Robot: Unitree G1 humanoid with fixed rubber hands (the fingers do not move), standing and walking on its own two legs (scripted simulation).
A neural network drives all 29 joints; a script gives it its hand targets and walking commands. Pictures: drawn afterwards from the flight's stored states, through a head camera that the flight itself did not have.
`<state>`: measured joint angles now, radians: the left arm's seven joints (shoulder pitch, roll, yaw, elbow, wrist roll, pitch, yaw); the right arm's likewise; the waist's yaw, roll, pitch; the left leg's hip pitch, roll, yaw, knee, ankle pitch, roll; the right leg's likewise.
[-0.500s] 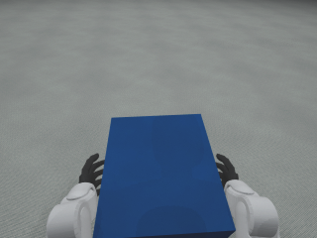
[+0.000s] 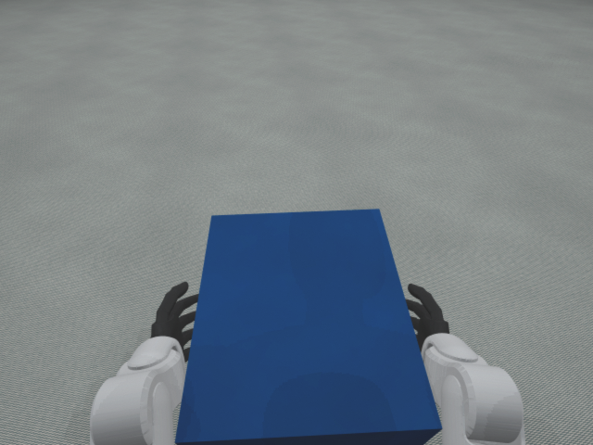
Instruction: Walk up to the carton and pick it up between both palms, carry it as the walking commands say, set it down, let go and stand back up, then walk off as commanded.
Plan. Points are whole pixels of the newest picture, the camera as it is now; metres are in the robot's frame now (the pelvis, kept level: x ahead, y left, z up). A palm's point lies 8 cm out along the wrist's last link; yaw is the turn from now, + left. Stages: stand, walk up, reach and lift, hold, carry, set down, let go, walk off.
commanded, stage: carry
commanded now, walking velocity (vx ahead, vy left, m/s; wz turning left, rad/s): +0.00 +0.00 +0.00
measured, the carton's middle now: (301, 351) +0.26 -0.01 +0.02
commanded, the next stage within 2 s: none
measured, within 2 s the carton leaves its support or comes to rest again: neither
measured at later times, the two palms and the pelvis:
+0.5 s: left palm (183, 376) +0.23 +0.14 +0.04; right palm (434, 373) +0.22 -0.17 +0.04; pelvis -0.03 -0.01 -0.01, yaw +0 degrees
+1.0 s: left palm (183, 376) +0.23 +0.14 +0.04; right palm (432, 367) +0.23 -0.17 +0.04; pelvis -0.03 -0.02 +0.00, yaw +1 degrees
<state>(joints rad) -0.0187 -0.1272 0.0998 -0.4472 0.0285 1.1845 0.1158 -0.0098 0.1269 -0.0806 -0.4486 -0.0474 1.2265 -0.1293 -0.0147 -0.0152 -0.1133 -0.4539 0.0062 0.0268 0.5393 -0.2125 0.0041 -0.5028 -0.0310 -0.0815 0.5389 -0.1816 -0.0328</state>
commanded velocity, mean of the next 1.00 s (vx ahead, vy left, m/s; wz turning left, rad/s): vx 0.00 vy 0.00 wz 0.00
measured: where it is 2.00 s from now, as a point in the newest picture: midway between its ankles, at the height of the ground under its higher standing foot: outside the picture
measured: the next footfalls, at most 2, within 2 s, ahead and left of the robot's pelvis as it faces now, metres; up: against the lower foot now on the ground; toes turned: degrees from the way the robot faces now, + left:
right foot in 0.56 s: +0.09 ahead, -0.10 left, +0.00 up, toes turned -3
